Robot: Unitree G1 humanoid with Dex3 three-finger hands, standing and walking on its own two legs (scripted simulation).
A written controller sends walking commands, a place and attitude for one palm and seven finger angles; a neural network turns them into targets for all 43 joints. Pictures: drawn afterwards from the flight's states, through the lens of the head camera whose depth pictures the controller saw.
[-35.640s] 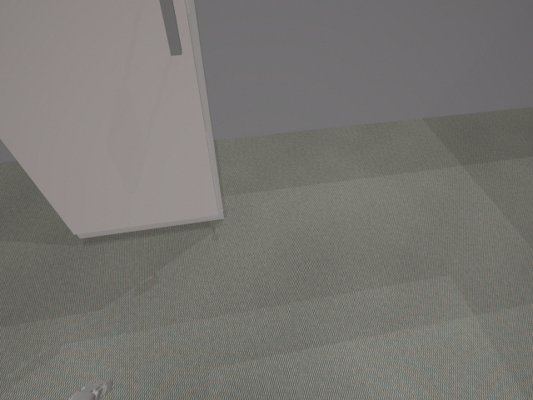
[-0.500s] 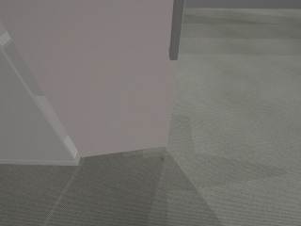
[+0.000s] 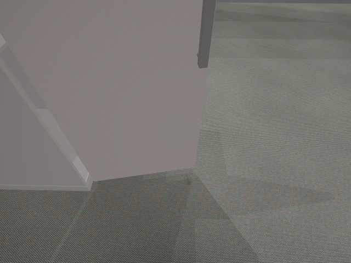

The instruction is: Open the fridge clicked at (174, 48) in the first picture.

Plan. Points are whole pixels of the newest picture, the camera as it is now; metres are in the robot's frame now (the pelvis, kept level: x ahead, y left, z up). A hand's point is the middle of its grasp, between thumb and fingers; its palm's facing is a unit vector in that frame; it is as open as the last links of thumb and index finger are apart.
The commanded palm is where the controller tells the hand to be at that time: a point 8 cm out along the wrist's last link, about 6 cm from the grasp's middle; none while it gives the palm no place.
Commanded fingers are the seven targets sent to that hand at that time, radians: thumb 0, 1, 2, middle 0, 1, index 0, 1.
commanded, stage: look to check the result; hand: right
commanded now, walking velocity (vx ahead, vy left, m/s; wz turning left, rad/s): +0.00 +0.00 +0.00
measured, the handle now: (204, 25) +0.71 -0.03 +0.20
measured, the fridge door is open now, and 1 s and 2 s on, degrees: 80 80 80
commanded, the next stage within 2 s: stand and wait in 0.18 s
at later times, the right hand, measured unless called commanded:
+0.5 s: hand out of the picture +0.01 -0.16 -0.18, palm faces +0.01 +0.98 -0.18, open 7.4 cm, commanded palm none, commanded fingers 0.00 -0.90 -0.90 0.20 0.30 0.20 0.30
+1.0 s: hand out of the picture +0.00 -0.15 -0.18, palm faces +0.01 +0.99 -0.17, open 7.4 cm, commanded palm none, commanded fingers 0.00 -0.90 -0.90 0.20 0.30 0.20 0.30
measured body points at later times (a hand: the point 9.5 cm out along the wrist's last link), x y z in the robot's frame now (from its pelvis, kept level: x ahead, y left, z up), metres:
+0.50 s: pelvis +0.01 +0.01 +0.00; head +0.03 +0.00 +0.45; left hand +0.01 +0.23 -0.16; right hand +0.01 -0.21 -0.16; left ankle -0.03 +0.13 -0.74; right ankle +0.03 -0.09 -0.74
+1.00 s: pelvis +0.01 +0.01 +0.00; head +0.03 +0.01 +0.45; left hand +0.01 +0.24 -0.16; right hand +0.00 -0.20 -0.16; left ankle -0.03 +0.13 -0.74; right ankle +0.03 -0.09 -0.74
